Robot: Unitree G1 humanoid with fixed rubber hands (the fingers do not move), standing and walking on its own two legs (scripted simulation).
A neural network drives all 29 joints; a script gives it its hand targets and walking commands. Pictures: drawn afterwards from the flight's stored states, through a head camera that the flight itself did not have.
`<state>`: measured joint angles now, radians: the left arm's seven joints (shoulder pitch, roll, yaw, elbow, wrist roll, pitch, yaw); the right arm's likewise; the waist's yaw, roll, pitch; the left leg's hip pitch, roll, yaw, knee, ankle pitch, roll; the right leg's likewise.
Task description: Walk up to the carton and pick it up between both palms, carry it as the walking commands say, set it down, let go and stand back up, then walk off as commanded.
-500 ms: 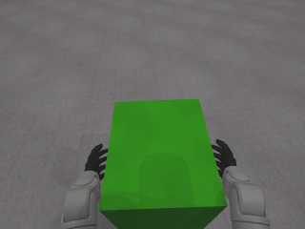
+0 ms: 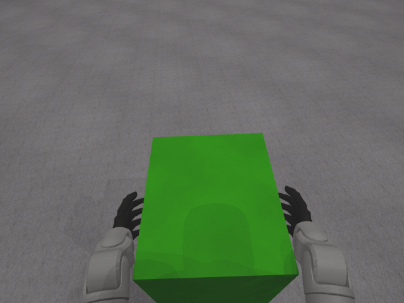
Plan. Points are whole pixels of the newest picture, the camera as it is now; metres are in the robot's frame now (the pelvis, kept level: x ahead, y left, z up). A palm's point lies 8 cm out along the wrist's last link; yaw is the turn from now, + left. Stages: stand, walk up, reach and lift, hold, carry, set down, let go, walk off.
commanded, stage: carry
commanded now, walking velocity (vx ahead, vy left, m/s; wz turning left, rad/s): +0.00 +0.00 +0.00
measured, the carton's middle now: (210, 222) +0.32 +0.00 -0.03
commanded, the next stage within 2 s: none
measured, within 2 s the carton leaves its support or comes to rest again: neither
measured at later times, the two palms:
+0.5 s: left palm (119, 197) +0.31 +0.18 +0.08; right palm (291, 187) +0.32 -0.16 +0.09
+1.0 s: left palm (173, 112) +0.60 +0.09 +0.08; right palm (284, 93) +0.67 -0.24 +0.09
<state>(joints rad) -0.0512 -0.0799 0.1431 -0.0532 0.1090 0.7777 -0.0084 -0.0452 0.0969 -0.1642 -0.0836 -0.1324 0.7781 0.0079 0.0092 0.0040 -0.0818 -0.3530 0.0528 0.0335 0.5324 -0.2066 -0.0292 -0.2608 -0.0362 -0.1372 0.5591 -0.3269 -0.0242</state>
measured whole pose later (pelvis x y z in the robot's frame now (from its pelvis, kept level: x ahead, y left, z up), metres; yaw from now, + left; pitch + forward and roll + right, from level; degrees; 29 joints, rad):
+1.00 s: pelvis +0.40 -0.12 +0.01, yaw +7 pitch +5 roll +0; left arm 0.00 -0.13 0.16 -0.52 0.04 1.16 0.03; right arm -0.02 0.13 -0.16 -0.51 -0.06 1.15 -0.02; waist 0.06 -0.02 -0.02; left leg -0.53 0.09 0.18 0.75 -0.34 -0.05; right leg -0.05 -0.03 -0.28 0.29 -0.31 -0.02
